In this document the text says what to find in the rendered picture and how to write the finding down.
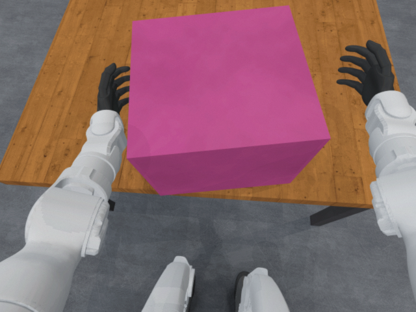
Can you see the table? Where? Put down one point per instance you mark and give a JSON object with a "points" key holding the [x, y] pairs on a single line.
{"points": [[93, 34]]}

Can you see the right robot shin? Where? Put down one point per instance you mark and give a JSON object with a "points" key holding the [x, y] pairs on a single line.
{"points": [[256, 271]]}

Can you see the robot left upper arm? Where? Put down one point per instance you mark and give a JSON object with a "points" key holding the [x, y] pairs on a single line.
{"points": [[67, 226]]}

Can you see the robot right foot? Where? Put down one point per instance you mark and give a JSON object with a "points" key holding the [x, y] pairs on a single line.
{"points": [[238, 289]]}

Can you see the right robot forearm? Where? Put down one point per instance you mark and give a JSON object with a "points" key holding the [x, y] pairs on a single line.
{"points": [[391, 127]]}

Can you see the left robot forearm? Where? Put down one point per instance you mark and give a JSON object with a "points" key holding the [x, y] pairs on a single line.
{"points": [[96, 166]]}

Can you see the robot left hand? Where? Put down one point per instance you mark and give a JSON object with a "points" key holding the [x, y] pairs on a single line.
{"points": [[108, 95]]}

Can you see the robot right upper arm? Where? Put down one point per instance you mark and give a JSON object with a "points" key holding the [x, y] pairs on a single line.
{"points": [[394, 202]]}

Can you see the robot right hand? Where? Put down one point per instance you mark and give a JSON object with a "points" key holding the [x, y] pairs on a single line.
{"points": [[376, 75]]}

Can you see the carton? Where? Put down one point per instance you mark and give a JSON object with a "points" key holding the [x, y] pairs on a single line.
{"points": [[221, 101]]}

